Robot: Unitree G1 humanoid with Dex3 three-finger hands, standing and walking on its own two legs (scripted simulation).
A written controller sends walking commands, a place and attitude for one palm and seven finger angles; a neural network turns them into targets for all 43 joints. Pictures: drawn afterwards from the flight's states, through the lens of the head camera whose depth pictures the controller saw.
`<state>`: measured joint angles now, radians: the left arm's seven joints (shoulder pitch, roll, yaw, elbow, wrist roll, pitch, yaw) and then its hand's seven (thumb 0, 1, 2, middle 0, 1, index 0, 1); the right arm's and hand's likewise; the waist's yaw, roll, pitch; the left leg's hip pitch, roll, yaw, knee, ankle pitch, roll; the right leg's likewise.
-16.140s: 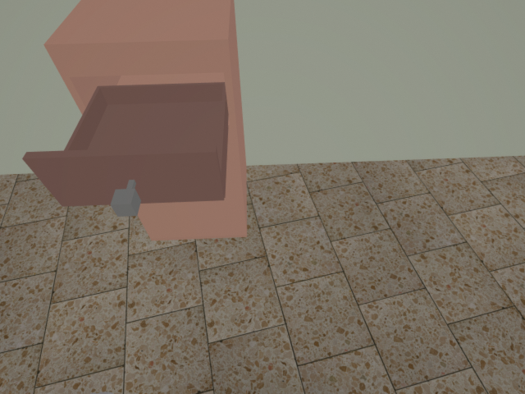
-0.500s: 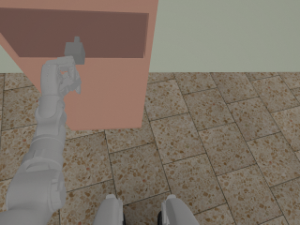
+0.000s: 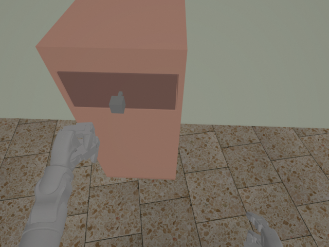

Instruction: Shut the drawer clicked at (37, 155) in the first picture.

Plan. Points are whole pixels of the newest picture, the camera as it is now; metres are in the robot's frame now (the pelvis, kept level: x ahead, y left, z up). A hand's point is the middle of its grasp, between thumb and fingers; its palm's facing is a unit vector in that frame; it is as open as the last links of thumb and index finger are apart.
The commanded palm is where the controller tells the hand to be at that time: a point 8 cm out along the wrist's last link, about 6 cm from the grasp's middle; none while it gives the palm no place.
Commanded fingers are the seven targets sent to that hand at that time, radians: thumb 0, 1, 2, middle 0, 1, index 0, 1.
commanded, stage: draw the hand back to the body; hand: left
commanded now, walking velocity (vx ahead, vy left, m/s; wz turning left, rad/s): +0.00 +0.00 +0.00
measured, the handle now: (118, 100) +0.57 +0.17 +0.00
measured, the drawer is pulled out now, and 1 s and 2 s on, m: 0.00 0.00 0.00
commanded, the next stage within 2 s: step back with the hand held close in 0.86 s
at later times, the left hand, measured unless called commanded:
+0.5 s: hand (43, 174) +0.22 +0.21 +0.16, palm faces +0.30 -0.90 -0.33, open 3.2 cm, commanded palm +0.17 +0.26 +0.19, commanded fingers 0.00 0.90 0.90 -1.40 -1.60 -1.40 -1.60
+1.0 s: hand (11, 188) +0.19 +0.23 +0.19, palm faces +0.39 -0.84 -0.38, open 3.2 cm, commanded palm +0.14 +0.27 +0.21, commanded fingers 0.00 0.90 0.90 -1.40 -1.60 -1.40 -1.60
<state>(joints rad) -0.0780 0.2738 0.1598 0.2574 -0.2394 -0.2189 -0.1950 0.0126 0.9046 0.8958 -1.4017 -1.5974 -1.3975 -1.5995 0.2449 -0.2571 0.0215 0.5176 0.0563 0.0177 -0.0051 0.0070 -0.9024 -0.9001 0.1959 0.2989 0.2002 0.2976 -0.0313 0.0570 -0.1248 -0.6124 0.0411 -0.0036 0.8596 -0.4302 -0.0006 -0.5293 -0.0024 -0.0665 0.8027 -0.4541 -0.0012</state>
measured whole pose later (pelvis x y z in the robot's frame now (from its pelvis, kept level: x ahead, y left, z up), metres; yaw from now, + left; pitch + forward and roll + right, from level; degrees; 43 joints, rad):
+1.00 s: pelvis +0.00 -0.01 +0.04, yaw -1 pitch -4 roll +0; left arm 0.53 0.32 0.27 -0.46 -0.07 -0.08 0.11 0.01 0.90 0.89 -1.41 -1.60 -1.40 -1.60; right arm 0.21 -0.22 0.02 0.61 0.01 -0.11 -0.08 0.01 -0.90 -0.90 0.20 0.30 0.20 0.30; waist 0.07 0.06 0.01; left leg -0.11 0.03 0.03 0.45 -0.27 -0.01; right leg -0.05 0.00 -0.04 0.41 -0.29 0.00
